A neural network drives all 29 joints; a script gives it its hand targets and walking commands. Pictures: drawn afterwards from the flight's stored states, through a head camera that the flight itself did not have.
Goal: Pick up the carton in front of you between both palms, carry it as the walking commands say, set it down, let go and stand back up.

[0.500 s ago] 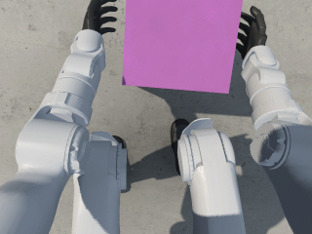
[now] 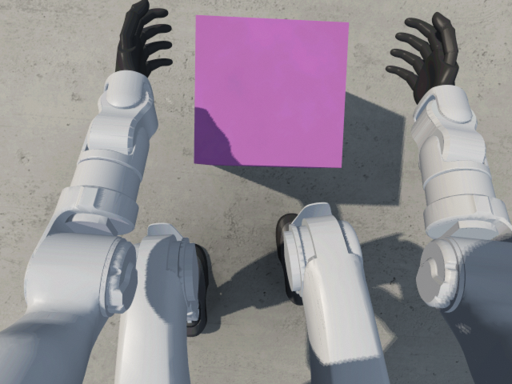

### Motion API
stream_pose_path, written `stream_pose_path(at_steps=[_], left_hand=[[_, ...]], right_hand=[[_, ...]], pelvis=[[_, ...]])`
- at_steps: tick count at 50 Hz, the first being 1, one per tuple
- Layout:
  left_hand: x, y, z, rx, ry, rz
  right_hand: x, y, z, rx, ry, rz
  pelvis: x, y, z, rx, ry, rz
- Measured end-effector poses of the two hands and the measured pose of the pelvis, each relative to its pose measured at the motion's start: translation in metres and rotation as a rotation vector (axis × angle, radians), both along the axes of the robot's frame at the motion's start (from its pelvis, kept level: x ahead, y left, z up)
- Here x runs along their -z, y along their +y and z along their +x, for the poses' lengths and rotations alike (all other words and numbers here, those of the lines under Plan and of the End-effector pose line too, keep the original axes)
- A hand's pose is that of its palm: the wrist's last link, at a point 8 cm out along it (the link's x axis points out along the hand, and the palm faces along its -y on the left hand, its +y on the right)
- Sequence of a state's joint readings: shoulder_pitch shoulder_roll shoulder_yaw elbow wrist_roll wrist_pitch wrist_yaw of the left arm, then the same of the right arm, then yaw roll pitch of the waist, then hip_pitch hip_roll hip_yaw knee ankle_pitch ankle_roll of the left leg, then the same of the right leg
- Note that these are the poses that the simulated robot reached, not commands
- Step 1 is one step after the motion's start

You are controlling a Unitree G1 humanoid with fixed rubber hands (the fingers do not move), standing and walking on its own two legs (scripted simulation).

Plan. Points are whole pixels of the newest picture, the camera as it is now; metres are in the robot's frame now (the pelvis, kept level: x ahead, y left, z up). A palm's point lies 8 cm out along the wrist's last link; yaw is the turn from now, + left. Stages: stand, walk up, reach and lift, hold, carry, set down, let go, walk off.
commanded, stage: set down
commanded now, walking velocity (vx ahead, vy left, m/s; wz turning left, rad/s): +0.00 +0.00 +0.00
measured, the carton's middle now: (264, 110) +0.49 -0.09 -0.29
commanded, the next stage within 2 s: let go in 0.72 s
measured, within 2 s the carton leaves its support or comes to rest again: neither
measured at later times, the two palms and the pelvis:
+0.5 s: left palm (56, 1) +0.53 +0.09 +0.02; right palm out of the picture +0.46 -0.30 +0.03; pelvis +0.03 +0.00 +0.13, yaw -1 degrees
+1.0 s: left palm out of the picture +0.47 +0.12 +0.15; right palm out of the picture +0.41 -0.29 +0.16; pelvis +0.08 -0.01 +0.27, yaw -2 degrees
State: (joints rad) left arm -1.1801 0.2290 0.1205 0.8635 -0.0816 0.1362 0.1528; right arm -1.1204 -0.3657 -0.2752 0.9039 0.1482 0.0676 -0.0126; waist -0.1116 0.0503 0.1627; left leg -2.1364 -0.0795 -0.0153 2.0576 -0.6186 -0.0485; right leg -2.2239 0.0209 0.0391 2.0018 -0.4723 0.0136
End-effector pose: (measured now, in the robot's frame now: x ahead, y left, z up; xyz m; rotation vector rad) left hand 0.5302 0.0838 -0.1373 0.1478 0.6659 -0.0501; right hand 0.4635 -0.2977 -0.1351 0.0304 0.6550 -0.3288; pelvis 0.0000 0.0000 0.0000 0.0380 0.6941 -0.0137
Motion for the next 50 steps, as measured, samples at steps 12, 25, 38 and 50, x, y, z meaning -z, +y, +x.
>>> stream_pose_path(at_steps=[12,25,38,50], left_hand=[[-0.084,-0.009,0.011,0.001,-0.019,-0.002],[-0.157,0.005,0.004,-0.013,-0.021,0.003],[-0.236,0.008,0.001,-0.01,-0.019,-0.009],[-0.291,0.037,-0.065,-0.039,0.07,0.097]], right_hand=[[-0.082,-0.002,0.003,-0.005,-0.004,-0.002],[-0.161,-0.001,0.0,-0.027,0.001,-0.012],[-0.237,-0.008,-0.002,-0.049,0.025,-0.022],[-0.294,0.004,-0.054,-0.193,0.129,-0.066]], pelvis=[[-0.063,0.0,0.01,0.012,0.083,0.008],[-0.135,-0.001,0.027,0.015,0.102,-0.001],[-0.205,-0.001,0.051,0.015,0.084,-0.008],[-0.274,-0.009,0.078,0.033,-0.047,-0.007]])
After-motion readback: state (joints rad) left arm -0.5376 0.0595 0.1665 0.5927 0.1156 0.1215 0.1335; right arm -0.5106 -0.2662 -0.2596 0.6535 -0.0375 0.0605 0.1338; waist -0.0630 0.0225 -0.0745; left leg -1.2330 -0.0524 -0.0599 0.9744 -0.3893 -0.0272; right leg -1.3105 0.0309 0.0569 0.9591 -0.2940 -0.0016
